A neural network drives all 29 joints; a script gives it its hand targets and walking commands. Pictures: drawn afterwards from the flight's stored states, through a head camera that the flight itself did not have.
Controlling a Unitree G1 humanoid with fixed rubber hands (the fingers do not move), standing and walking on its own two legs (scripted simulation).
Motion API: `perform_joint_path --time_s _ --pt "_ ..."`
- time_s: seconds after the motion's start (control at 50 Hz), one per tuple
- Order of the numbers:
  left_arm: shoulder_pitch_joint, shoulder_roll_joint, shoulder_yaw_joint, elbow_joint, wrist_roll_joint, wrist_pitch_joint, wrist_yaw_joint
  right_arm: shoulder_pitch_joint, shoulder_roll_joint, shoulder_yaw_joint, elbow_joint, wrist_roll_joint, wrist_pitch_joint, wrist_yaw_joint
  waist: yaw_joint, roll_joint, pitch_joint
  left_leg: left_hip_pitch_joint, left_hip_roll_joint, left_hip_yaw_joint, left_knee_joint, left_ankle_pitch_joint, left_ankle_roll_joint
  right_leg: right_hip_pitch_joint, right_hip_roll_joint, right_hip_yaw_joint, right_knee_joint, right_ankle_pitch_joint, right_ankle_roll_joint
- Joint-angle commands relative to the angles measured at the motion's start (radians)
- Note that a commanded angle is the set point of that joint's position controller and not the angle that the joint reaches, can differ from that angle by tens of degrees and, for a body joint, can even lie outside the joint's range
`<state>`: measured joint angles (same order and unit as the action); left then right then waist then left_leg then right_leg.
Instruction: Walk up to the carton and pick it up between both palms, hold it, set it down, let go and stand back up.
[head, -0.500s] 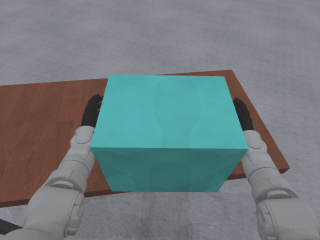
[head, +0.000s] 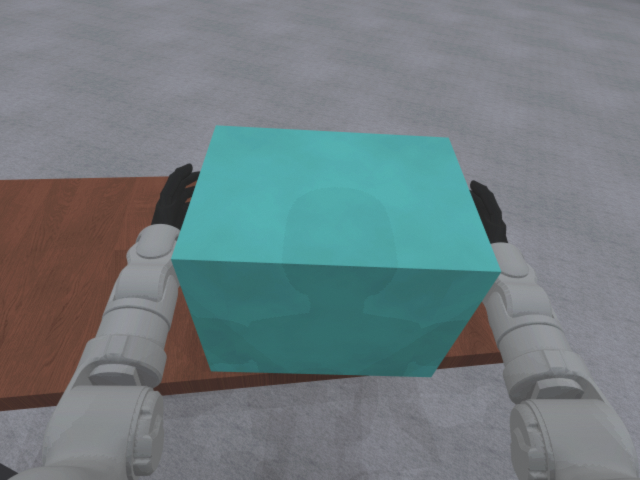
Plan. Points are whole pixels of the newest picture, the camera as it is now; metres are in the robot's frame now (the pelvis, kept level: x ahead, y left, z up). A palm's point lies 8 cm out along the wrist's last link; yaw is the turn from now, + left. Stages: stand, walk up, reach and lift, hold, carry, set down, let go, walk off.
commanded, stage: reach and lift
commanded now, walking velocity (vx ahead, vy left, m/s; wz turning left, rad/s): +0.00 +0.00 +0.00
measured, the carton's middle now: (327, 256) +0.39 +0.00 +0.08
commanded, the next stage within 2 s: hold in 1.74 s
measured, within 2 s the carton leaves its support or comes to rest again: neither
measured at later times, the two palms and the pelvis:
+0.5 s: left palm (172, 212) +0.37 +0.19 +0.16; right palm (513, 230) +0.37 -0.22 +0.17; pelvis +0.01 +0.00 +0.00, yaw +0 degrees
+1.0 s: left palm (156, 193) +0.37 +0.20 +0.19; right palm (514, 212) +0.37 -0.21 +0.19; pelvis +0.00 +0.00 +0.00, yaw +0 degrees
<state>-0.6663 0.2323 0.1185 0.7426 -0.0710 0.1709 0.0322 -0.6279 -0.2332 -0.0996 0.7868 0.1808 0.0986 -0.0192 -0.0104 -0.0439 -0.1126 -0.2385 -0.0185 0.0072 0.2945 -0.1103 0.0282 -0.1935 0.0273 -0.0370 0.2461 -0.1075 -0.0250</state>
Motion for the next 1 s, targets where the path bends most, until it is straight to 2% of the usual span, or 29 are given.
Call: perform_joint_path --time_s 0.0,0.1,0.14,0.18,0.2,0.24,0.32,0.34,0.36,0.38,0.44,0.46,0.5,0.54,0.56,0.62,0.72,0.8,0.84,0.94,0.98 --pt "-0.726 -0.679 -0.344 -0.358 -0.025 0.012 -0.137 -0.755 0.625 0.284 -0.309 0.020 -0.015 0.136 -0.022 0.072 -0.417 0.264 0.009 -0.034 -0.007 0.130 -0.038 0.064 0.004 0.017 -0.036 0.053 0.021" --pt "-0.684 -0.680 -0.349 -0.475 -0.032 0.095 -0.146 -0.757 0.594 0.298 -0.392 0.055 0.033 0.126 -0.038 0.073 -0.401 0.281 -0.001 -0.038 0.003 0.205 -0.053 0.101 0.018 0.016 -0.032 0.112 0.026" --pt "-0.677 -0.687 -0.373 -0.579 -0.039 0.116 -0.144 -0.748 0.605 0.328 -0.457 0.084 0.041 0.122 -0.048 0.075 -0.463 0.318 0.001 -0.043 0.023 0.293 -0.062 0.135 0.024 0.018 -0.021 0.195 0.026" --pt "-0.641 -0.697 -0.398 -0.627 -0.046 0.147 -0.140 -0.764 0.587 0.357 -0.532 0.108 0.054 0.114 -0.055 0.083 -0.482 0.351 -0.006 -0.049 0.044 0.363 -0.072 0.158 0.033 0.019 -0.017 0.253 0.028" --pt "-0.621 -0.686 -0.391 -0.649 -0.043 0.165 -0.140 -0.752 0.587 0.374 -0.550 0.123 0.068 0.110 -0.046 0.062 -0.484 0.345 -0.006 -0.052 0.044 0.379 -0.071 0.173 0.035 0.019 -0.019 0.274 0.033" --pt "-0.587 -0.660 -0.360 -0.623 -0.024 0.202 -0.151 -0.743 0.563 0.366 -0.551 0.124 0.096 0.104 -0.048 0.037 -0.424 0.323 -0.011 -0.048 0.027 0.324 -0.062 0.174 0.032 0.024 -0.020 0.262 0.041" --pt "-0.513 -0.625 -0.325 -0.678 0.020 0.274 -0.172 -0.702 0.538 0.388 -0.574 0.147 0.140 0.098 -0.035 0.019 -0.352 0.301 -0.013 -0.037 0.021 0.324 -0.051 0.215 0.031 0.028 -0.010 0.294 0.049" --pt "-0.518 -0.610 -0.318 -0.689 0.027 0.286 -0.176 -0.699 0.534 0.381 -0.573 0.152 0.148 0.096 -0.032 0.022 -0.351 0.291 -0.014 -0.033 0.016 0.306 -0.050 0.220 0.027 0.026 -0.008 0.285 0.052" --pt "-0.526 -0.621 -0.337 -0.742 0.012 0.295 -0.175 -0.722 0.547 0.402 -0.632 0.172 0.147 0.099 -0.029 0.029 -0.393 0.295 -0.017 -0.037 0.023 0.335 -0.052 0.230 0.029 0.026 0.005 0.323 0.051" --pt "-0.531 -0.618 -0.343 -0.764 0.010 0.307 -0.171 -0.715 0.546 0.399 -0.632 0.181 0.158 0.099 -0.040 0.038 -0.391 0.300 -0.017 -0.037 0.022 0.340 -0.055 0.226 0.026 0.027 0.004 0.334 0.048" --pt "-0.556 -0.610 -0.347 -0.810 -0.004 0.337 -0.166 -0.744 0.554 0.404 -0.691 0.200 0.181 0.102 -0.029 0.047 -0.397 0.281 -0.018 -0.034 0.019 0.300 -0.050 0.213 0.026 0.029 0.007 0.308 0.048" --pt "-0.578 -0.597 -0.331 -0.796 0.004 0.347 -0.169 -0.755 0.555 0.388 -0.669 0.190 0.193 0.103 -0.030 0.034 -0.370 0.267 -0.020 -0.026 0.007 0.248 -0.046 0.203 0.021 0.029 0.001 0.279 0.050" --pt "-0.558 -0.585 -0.313 -0.764 0.020 0.372 -0.174 -0.737 0.535 0.369 -0.629 0.180 0.213 0.108 -0.029 0.048 -0.349 0.261 -0.016 -0.024 -0.012 0.188 -0.037 0.193 0.017 0.030 -0.006 0.221 0.044" --pt "-0.562 -0.574 -0.304 -0.764 0.026 0.393 -0.179 -0.752 0.537 0.368 -0.636 0.183 0.225 0.110 -0.018 0.039 -0.354 0.247 -0.021 -0.016 -0.018 0.157 -0.028 0.197 0.009 0.031 -0.002 0.212 0.049" --pt "-0.575 -0.570 -0.298 -0.760 0.021 0.399 -0.181 -0.768 0.540 0.356 -0.633 0.184 0.230 0.111 -0.025 0.041 -0.350 0.240 -0.019 -0.015 -0.022 0.138 -0.024 0.184 0.007 0.034 -0.004 0.198 0.048" --pt "-0.599 -0.578 -0.311 -0.770 0.011 0.415 -0.182 -0.777 0.535 0.349 -0.625 0.185 0.246 0.111 -0.036 0.064 -0.372 0.244 -0.015 -0.016 -0.018 0.137 -0.028 0.183 0.007 0.035 -0.004 0.191 0.042" --pt "-0.632 -0.568 -0.293 -0.747 0.003 0.435 -0.193 -0.805 0.533 0.317 -0.599 0.171 0.268 0.110 -0.047 0.056 -0.370 0.227 -0.016 -0.016 -0.026 0.095 -0.025 0.167 0.006 0.030 -0.008 0.158 0.038" --pt "-0.623 -0.569 -0.276 -0.702 -0.003 0.443 -0.201 -0.823 0.535 0.310 -0.599 0.155 0.281 0.105 -0.057 0.019 -0.367 0.220 -0.014 -0.021 -0.025 0.094 -0.017 0.188 0.005 0.034 -0.005 0.183 0.040" --pt "-0.620 -0.563 -0.267 -0.678 0.000 0.449 -0.209 -0.833 0.532 0.305 -0.588 0.158 0.288 0.102 -0.056 0.018 -0.365 0.208 -0.015 -0.019 -0.030 0.076 -0.016 0.200 0.002 0.037 -0.009 0.169 0.044" --pt "-0.631 -0.571 -0.261 -0.673 0.009 0.455 -0.209 -0.843 0.530 0.309 -0.553 0.167 0.294 0.106 -0.052 0.040 -0.352 0.213 -0.013 -0.022 -0.027 0.109 -0.026 0.194 0.008 0.029 -0.006 0.166 0.036" --pt "-0.649 -0.586 -0.288 -0.707 -0.009 0.458 -0.204 -0.867 0.526 0.319 -0.596 0.187 0.291 0.106 -0.058 0.056 -0.400 0.236 -0.010 -0.029 -0.012 0.147 -0.034 0.197 0.014 0.028 -0.002 0.183 0.029"
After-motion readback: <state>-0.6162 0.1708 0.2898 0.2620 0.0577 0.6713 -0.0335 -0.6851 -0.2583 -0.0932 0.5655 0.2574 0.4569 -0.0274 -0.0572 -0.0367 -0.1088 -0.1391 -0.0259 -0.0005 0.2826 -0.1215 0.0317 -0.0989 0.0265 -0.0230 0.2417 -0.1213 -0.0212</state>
